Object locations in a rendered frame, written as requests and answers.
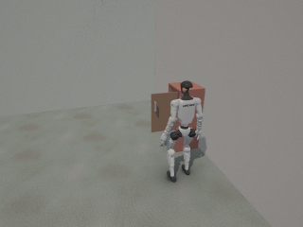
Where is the right robot foot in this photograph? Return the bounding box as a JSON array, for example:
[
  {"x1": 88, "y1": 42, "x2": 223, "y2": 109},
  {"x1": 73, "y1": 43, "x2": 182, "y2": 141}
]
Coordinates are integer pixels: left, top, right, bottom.
[{"x1": 182, "y1": 165, "x2": 190, "y2": 175}]

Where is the robot right forearm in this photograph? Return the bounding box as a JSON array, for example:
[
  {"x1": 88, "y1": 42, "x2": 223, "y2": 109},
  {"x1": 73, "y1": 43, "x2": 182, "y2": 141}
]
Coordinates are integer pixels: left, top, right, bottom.
[{"x1": 196, "y1": 116, "x2": 204, "y2": 131}]

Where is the right robot upper arm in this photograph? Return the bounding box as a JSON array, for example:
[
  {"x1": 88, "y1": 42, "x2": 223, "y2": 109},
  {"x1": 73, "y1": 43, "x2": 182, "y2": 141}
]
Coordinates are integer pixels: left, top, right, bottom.
[{"x1": 194, "y1": 97, "x2": 203, "y2": 119}]

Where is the left robot hand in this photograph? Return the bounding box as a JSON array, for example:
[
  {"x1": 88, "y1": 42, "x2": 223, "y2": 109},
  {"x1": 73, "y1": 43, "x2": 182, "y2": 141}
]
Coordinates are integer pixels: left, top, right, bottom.
[{"x1": 160, "y1": 133, "x2": 169, "y2": 146}]

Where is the left robot upper arm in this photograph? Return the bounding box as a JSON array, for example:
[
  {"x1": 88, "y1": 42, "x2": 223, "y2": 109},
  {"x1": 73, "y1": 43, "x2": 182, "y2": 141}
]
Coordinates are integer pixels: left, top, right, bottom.
[{"x1": 170, "y1": 99, "x2": 180, "y2": 123}]

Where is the cupboard door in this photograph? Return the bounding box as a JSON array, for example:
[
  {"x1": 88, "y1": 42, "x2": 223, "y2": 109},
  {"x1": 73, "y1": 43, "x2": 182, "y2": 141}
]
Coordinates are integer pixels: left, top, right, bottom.
[{"x1": 151, "y1": 92, "x2": 178, "y2": 132}]

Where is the robot left thigh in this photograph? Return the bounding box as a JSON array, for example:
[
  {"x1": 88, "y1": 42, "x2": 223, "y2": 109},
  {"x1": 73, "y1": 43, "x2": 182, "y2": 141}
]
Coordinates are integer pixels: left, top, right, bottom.
[{"x1": 167, "y1": 130, "x2": 180, "y2": 157}]

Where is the right robot hand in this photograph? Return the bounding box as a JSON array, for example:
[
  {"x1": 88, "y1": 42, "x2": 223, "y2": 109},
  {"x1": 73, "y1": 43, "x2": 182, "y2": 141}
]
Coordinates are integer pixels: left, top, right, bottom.
[{"x1": 195, "y1": 129, "x2": 202, "y2": 140}]

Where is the robot left forearm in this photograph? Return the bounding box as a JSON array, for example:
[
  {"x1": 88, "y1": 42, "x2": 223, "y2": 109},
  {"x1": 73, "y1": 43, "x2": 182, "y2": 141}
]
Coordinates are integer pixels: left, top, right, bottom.
[{"x1": 163, "y1": 117, "x2": 173, "y2": 136}]

